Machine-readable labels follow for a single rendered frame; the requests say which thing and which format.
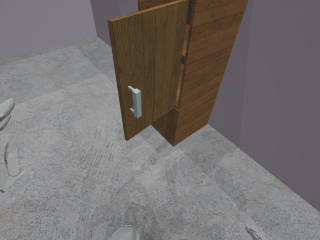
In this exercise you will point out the handle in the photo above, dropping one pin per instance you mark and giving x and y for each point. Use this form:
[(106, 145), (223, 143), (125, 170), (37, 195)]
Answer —
[(137, 106)]

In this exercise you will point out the robot left hand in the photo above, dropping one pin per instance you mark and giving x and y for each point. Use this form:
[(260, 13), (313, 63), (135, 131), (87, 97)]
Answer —
[(9, 175)]

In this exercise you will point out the robot right hand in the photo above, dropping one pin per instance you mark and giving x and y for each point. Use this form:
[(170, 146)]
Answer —
[(255, 233)]

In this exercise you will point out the left robot thigh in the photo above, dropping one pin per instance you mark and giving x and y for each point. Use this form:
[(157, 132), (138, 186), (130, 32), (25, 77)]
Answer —
[(125, 233)]

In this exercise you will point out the cupboard door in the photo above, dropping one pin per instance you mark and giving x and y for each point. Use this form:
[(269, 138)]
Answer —
[(147, 49)]

